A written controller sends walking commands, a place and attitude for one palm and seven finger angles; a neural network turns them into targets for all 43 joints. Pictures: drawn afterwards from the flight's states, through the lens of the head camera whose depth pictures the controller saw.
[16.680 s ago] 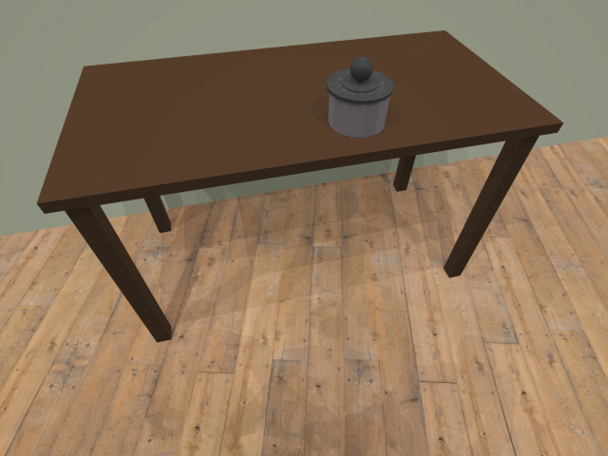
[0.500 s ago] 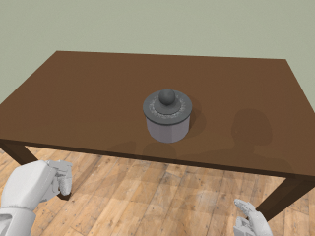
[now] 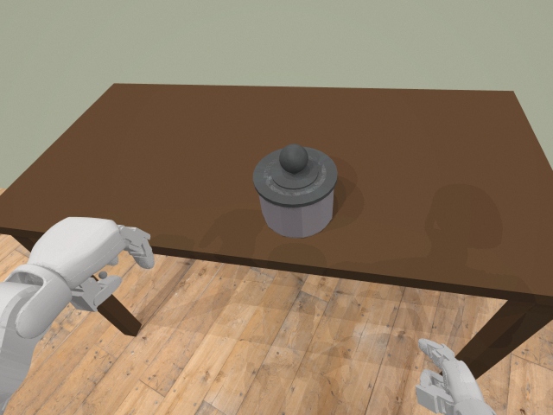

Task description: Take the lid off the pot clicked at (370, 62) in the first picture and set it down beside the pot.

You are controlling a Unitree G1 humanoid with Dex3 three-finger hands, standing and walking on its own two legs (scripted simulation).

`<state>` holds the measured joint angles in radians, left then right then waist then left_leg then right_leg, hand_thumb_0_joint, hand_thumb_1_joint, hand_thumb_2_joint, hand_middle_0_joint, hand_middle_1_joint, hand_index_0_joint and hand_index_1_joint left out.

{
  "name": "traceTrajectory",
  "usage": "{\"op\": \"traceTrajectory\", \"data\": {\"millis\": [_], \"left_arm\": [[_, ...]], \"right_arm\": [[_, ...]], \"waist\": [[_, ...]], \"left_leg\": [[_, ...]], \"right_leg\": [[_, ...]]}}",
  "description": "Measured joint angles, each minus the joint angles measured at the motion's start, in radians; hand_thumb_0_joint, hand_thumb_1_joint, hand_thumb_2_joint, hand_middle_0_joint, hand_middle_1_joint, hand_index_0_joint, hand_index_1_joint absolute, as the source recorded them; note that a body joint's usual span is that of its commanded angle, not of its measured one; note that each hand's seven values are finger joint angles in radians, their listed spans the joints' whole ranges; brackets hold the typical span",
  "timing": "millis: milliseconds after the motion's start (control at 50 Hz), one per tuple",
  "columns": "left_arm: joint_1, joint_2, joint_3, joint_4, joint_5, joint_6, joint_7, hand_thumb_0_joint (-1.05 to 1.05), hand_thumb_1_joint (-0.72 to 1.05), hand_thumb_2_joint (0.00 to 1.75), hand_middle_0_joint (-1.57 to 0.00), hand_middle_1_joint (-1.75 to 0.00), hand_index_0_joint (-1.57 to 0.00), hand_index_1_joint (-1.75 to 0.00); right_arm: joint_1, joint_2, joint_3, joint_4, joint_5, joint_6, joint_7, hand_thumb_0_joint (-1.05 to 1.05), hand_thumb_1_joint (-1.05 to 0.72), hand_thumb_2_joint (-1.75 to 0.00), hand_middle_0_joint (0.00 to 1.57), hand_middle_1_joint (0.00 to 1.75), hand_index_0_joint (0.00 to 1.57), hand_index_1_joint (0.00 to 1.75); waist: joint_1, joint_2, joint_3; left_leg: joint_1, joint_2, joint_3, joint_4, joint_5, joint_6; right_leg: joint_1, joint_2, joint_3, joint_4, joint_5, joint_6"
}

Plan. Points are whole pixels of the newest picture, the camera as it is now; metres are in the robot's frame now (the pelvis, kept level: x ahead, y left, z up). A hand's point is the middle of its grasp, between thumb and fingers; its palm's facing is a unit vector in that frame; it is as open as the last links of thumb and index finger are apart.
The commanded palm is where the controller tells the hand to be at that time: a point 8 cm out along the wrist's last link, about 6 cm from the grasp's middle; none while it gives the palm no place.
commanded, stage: reach forward and open the fingers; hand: left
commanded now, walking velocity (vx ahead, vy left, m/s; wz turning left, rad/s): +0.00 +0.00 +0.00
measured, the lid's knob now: (293, 158) +0.52 +0.05 +0.08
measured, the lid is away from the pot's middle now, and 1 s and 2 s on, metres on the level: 0.00 0.00 0.00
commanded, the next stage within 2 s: move the open hand above the knob in 0.42 s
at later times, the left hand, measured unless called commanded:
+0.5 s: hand (108, 225) +0.28 +0.25 +0.17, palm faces -0.15 +0.02 -0.99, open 10.6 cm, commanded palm +0.26 +0.25 +0.23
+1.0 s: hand (166, 190) +0.35 +0.20 +0.17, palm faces -0.20 -0.02 -0.98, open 10.6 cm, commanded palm +0.33 +0.19 +0.23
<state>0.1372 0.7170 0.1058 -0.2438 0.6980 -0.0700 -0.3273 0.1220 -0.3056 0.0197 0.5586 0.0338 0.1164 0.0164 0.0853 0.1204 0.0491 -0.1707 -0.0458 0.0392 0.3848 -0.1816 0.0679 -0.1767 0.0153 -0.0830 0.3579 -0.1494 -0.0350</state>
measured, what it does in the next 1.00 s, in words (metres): stands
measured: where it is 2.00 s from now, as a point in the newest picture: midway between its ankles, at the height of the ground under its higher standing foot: outside the picture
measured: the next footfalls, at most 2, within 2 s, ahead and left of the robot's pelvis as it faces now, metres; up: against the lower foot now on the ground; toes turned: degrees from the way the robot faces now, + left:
none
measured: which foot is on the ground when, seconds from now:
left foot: down 0.00-1.00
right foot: down 0.00-1.00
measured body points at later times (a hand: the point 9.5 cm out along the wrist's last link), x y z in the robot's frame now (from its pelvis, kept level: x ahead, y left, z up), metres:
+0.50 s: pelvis -0.02 +0.01 +0.00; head -0.01 -0.04 +0.45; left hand +0.29 +0.25 +0.22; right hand +0.20 -0.21 -0.10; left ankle +0.02 +0.08 -0.74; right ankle +0.03 -0.10 -0.74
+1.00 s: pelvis -0.01 +0.02 +0.00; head -0.01 -0.03 +0.45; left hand +0.35 +0.20 +0.22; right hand +0.19 -0.21 -0.10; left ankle +0.02 +0.08 -0.74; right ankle +0.03 -0.10 -0.74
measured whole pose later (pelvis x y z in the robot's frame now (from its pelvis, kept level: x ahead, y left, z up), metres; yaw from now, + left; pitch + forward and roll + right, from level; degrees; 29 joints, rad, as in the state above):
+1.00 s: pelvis -0.01 +0.02 +0.00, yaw -1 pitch -3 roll +0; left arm -0.50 0.58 -0.19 0.05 0.81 0.21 -0.49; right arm 0.11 -0.31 0.02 0.56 0.06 0.11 0.08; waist 0.04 0.12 0.05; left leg -0.15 -0.08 0.07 0.33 -0.14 0.09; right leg -0.19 -0.01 -0.05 0.37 -0.13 -0.02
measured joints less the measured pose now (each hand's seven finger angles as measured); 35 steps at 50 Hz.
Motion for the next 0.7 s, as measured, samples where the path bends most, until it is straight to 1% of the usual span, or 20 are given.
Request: {"op": "traceTrajectory", "data": {"millis": [120, 180, 280, 320, 440, 540, 580, 640, 700], "left_arm": [[-0.08, -0.001, -0.012, 0.033, -0.001, 0.015, -0.019, 0.0, -0.06, 1.24, -0.9, -0.38, -0.89, -0.38], [-0.116, -0.003, -0.02, 0.052, 0.006, 0.028, -0.032, 0.0, -0.14, 1.27, -0.86, -0.28, -0.86, -0.28], [-0.182, -0.002, -0.039, 0.067, 0.011, 0.034, -0.051, 0.0, -0.24, 1.31, -0.83, -0.17, -0.82, -0.16], [-0.212, -0.002, -0.045, 0.084, 0.009, 0.041, -0.057, 0.0, -0.27, 1.32, -0.82, -0.14, -0.81, -0.14], [-0.293, -0.016, -0.072, 0.114, 0.028, 0.085, -0.083, 0.0, -0.31, 1.35, -0.81, -0.1, -0.8, -0.1], [-0.359, -0.01, -0.089, 0.142, 0.036, 0.097, -0.104, 0.0, -0.33, 1.37, -0.81, -0.09, -0.8, -0.09], [-0.395, -0.017, -0.104, 0.164, 0.041, 0.126, -0.114, 0.0, -0.33, 1.38, -0.81, -0.09, -0.8, -0.08], [-0.437, -0.046, -0.141, 0.171, 0.052, 0.178, -0.137, -0.01, -0.34, 1.39, -0.81, -0.09, -0.8, -0.08], [-0.463, -0.069, -0.181, 0.174, 0.066, 0.194, -0.156, -0.01, -0.34, 1.4, -0.81, -0.08, -0.8, -0.08]], "right_arm": [[-0.007, 0.001, 0.0, 0.008, 0.003, -0.004, 0.007, 0.01, -0.91, -0.9, 0.2, 0.29, 0.2, 0.3], [-0.013, 0.001, 0.001, 0.008, 0.006, -0.004, 0.011, 0.01, -0.91, -0.9, 0.2, 0.29, 0.2, 0.3], [-0.014, 0.002, 0.001, 0.008, 0.009, -0.011, 0.014, 0.01, -0.91, -0.9, 0.2, 0.29, 0.2, 0.3], [-0.014, 0.002, 0.003, 0.007, 0.011, -0.008, 0.014, 0.01, -0.91, -0.9, 0.2, 0.29, 0.2, 0.3], [-0.016, 0.0, 0.004, 0.005, 0.017, -0.012, 0.02, 0.01, -0.91, -0.9, 0.2, 0.29, 0.2, 0.3], [-0.014, 0.0, 0.008, 0.007, 0.019, -0.018, 0.02, 0.01, -0.91, -0.9, 0.2, 0.29, 0.2, 0.3], [-0.011, -0.002, 0.005, 0.007, 0.021, -0.02, 0.024, 0.01, -0.91, -0.9, 0.2, 0.29, 0.2, 0.3], [-0.008, -0.007, 0.0, 0.005, 0.024, -0.022, 0.032, 0.01, -0.91, -0.9, 0.2, 0.29, 0.2, 0.3], [-0.013, -0.008, 0.001, 0.009, 0.023, -0.024, 0.036, 0.01, -0.91, -0.9, 0.2, 0.29, 0.2, 0.3]], "waist": [[-0.007, 0.001, 0.006], [-0.011, 0.003, 0.008], [-0.012, 0.006, 0.008], [-0.013, 0.005, 0.006], [-0.015, 0.008, 0.008], [-0.018, 0.008, 0.005], [-0.018, 0.01, 0.004], [-0.018, 0.015, 0.004], [-0.021, 0.016, 0.002]], "left_leg": [[0.009, -0.004, 0.003, -0.008, 0.01, 0.002], [0.009, -0.005, 0.006, -0.013, 0.016, 0.004], [0.012, -0.01, 0.01, -0.019, 0.023, 0.008], [0.012, -0.012, 0.011, -0.023, 0.027, 0.01], [0.014, -0.018, 0.014, -0.033, 0.037, 0.015], [0.015, -0.022, 0.016, -0.039, 0.042, 0.019], [0.016, -0.025, 0.015, -0.043, 0.044, 0.02], [0.02, -0.029, 0.013, -0.052, 0.05, 0.023], [0.024, -0.031, 0.015, -0.056, 0.051, 0.026]], "right_leg": [[0.005, -0.004, 0.003, 0.0, 0.007, 0.001], [0.003, -0.005, 0.006, -0.001, 0.012, 0.003], [0.002, -0.01, 0.009, -0.001, 0.017, 0.006], [0.0, -0.012, 0.01, 0.0, 0.019, 0.008], [-0.003, -0.018, 0.014, -0.002, 0.025, 0.012], [-0.005, -0.022, 0.017, -0.001, 0.027, 0.015], [-0.004, -0.024, 0.016, -0.003, 0.028, 0.016], [-0.002, -0.028, 0.015, -0.006, 0.029, 0.019], [0.0, -0.03, 0.017, -0.008, 0.031, 0.021]]}}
